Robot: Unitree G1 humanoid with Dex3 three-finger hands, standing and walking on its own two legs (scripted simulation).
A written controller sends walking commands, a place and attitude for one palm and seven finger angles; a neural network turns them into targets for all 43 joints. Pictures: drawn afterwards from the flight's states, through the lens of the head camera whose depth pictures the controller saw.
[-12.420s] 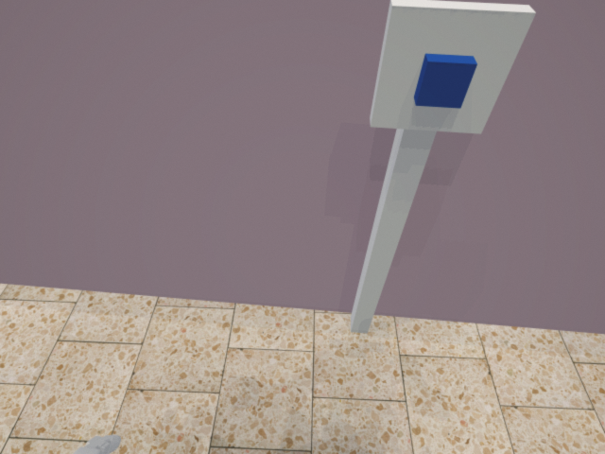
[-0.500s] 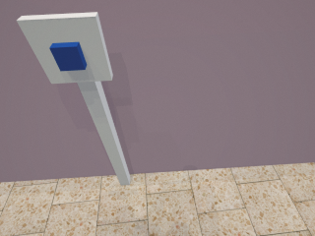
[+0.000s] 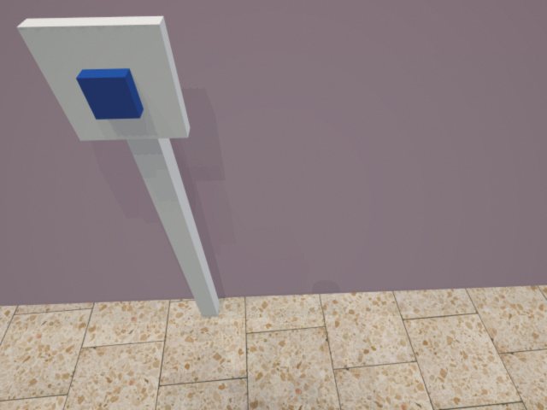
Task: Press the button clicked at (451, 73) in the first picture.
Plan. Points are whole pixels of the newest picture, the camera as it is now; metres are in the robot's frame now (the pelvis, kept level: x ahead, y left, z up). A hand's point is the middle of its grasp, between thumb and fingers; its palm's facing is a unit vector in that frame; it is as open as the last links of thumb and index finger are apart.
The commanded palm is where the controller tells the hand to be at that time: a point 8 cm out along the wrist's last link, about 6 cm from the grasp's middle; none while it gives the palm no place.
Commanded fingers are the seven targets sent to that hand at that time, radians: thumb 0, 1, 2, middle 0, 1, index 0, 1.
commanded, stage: raise the hand and make a fist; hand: left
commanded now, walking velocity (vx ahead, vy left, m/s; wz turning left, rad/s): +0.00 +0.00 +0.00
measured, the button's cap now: (112, 93) +0.52 +0.28 +0.20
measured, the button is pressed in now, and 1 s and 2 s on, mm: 0 0 0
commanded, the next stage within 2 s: none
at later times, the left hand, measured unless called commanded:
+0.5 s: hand out of the picture +0.11 +0.19 -0.01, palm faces +0.18 -0.98 +0.00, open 5.0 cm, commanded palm +0.10 +0.24 +0.01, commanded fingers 0.00 0.90 0.90 -0.89 -1.05 -0.89 -1.05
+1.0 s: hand (86, 361) +0.16 +0.22 +0.08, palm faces +0.14 -0.99 -0.06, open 3.1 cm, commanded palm +0.12 +0.28 +0.10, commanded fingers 0.00 0.90 0.90 -1.30 -1.50 -1.30 -1.50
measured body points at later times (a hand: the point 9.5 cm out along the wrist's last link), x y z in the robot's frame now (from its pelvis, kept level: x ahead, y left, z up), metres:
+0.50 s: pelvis -0.06 +0.02 -0.06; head -0.04 +0.02 +0.39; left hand +0.10 +0.24 -0.01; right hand +0.19 -0.20 -0.08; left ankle -0.05 +0.15 -0.74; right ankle -0.04 -0.07 -0.74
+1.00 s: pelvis -0.05 +0.04 -0.03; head -0.04 +0.03 +0.42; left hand +0.15 +0.28 +0.09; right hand +0.12 -0.20 -0.10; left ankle -0.05 +0.15 -0.74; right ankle -0.04 -0.07 -0.74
